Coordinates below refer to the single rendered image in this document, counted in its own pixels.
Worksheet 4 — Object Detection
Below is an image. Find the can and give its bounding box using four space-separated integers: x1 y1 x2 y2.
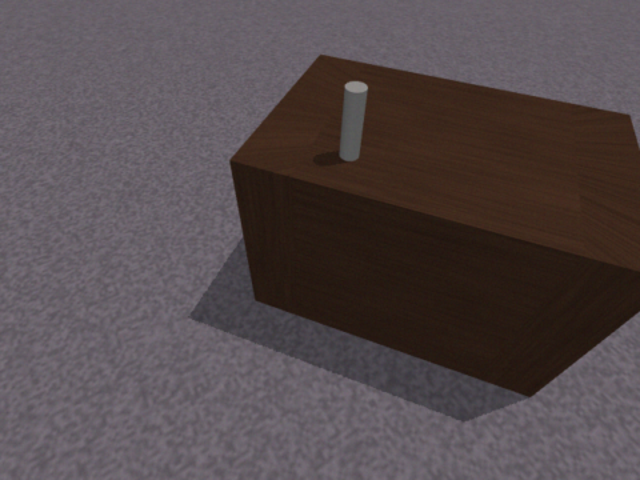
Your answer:
339 81 368 161

